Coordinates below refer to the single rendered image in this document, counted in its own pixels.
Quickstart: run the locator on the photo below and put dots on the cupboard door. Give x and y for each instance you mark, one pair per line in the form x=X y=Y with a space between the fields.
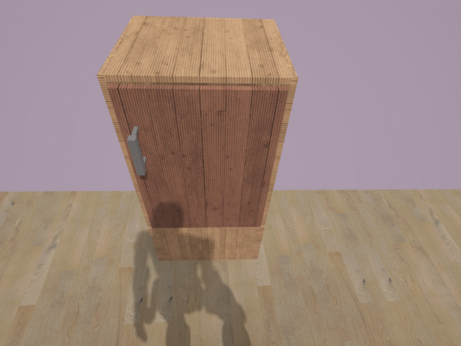
x=209 y=150

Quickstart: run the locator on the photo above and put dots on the handle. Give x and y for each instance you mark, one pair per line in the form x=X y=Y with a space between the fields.
x=138 y=160

